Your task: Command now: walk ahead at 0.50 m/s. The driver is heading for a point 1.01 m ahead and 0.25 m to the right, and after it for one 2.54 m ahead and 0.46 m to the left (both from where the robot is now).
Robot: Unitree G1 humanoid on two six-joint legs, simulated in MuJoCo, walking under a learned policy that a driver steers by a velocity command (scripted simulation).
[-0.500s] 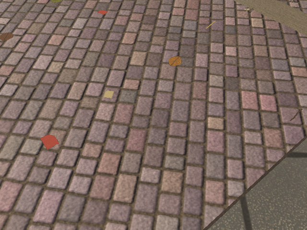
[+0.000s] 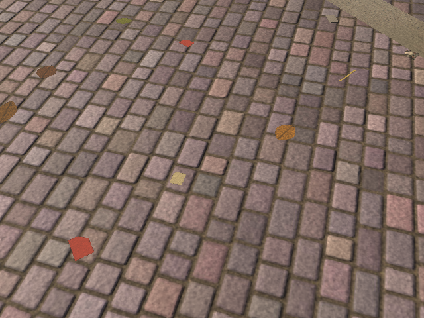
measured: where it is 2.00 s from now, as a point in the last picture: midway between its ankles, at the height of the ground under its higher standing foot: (304, 194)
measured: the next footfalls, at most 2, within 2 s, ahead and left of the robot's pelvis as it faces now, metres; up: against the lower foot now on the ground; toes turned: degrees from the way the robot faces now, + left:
left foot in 0.18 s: +0.29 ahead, +0.15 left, +0.00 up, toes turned +2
right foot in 0.74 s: +0.55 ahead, -0.12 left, +0.00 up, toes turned -19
